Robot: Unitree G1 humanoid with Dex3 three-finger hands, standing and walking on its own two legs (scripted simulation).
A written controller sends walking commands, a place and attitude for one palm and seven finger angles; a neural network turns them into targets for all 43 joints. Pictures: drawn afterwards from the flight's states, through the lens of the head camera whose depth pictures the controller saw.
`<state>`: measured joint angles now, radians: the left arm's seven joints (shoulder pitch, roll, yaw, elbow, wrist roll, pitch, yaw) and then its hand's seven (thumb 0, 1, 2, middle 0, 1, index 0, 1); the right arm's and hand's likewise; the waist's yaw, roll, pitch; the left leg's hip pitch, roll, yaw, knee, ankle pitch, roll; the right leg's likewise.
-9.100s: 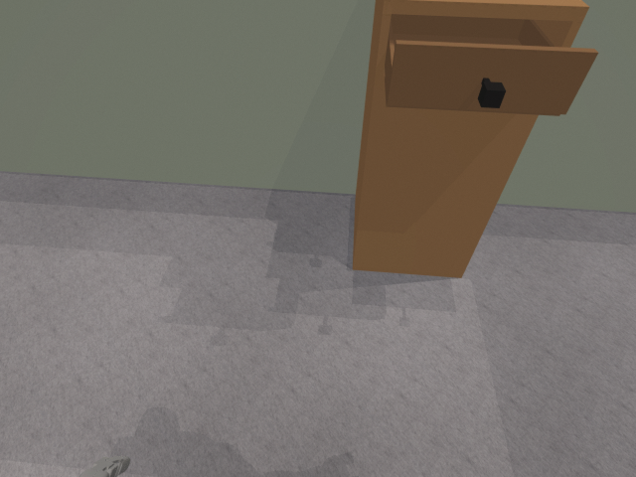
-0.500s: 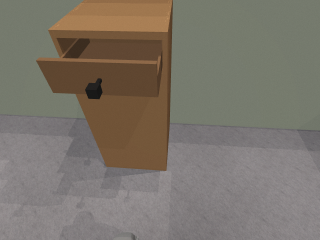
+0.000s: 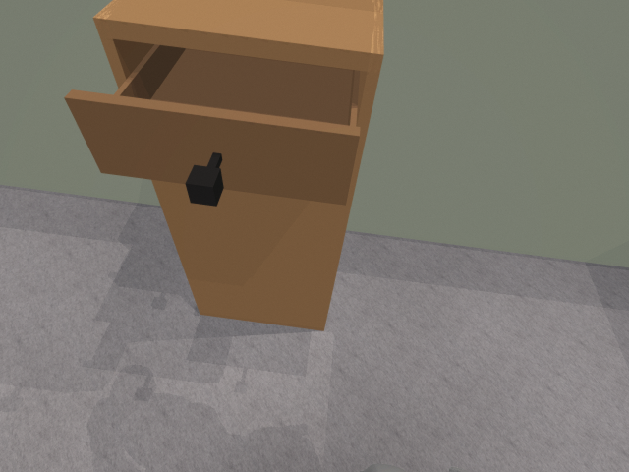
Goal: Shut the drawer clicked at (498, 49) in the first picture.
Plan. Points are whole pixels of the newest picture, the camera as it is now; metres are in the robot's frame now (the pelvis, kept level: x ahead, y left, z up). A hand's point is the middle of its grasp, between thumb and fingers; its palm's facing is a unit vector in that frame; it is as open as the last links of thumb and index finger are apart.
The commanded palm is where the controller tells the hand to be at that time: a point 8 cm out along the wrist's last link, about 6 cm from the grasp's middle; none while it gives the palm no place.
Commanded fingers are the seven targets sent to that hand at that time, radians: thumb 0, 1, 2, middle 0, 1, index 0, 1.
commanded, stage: come to a stop and stand still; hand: left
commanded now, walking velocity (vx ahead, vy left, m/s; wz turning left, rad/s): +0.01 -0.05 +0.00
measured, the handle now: (209, 175) +0.45 +0.19 +0.10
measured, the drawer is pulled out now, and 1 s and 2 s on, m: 0.16 0.16 0.16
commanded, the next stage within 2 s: look again from close up in 0.74 s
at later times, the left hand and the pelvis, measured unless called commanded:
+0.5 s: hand out of the picture +0.01 +0.09 -0.17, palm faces +0.04 -0.97 -0.24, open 7.2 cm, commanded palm none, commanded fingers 0.00 0.90 0.90 -0.20 -0.30 -0.20 -0.30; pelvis -0.03 -0.09 -0.01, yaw +1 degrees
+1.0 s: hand out of the picture -0.06 +0.07 -0.18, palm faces +0.05 -0.99 -0.16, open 7.4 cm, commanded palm none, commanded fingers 0.00 0.90 0.90 -0.20 -0.30 -0.20 -0.30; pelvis -0.04 -0.07 -0.01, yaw +1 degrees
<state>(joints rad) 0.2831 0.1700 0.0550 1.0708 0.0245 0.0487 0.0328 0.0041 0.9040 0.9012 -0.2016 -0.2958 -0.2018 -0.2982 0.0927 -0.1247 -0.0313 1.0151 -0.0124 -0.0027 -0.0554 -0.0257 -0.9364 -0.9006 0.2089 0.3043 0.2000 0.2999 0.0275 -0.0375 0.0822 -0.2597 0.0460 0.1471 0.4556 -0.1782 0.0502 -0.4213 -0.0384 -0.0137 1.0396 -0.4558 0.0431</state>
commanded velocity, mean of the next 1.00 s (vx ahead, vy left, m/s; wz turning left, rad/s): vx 0.00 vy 0.00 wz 0.00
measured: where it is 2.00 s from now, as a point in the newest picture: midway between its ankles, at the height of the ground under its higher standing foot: outside the picture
